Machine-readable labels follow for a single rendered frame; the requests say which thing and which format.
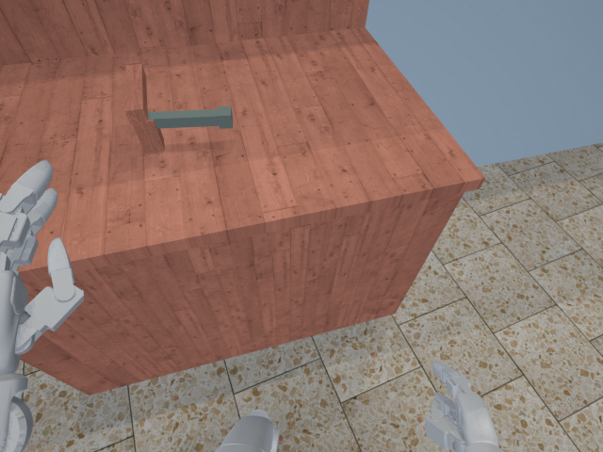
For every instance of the left robot hand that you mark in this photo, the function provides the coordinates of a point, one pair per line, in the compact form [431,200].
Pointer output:
[23,211]

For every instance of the right robot hand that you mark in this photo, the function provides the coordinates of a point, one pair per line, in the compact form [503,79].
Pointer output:
[466,422]

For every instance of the counter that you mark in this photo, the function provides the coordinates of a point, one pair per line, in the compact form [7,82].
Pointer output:
[193,245]

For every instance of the robot left shin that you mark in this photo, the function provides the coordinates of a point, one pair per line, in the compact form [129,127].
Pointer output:
[259,413]

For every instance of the left robot thigh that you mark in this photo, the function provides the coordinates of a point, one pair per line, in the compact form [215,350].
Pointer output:
[251,434]

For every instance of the tap lever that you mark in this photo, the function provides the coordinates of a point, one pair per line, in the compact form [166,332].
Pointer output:
[221,117]

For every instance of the robot left forearm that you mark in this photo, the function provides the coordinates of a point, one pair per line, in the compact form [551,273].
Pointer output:
[16,420]

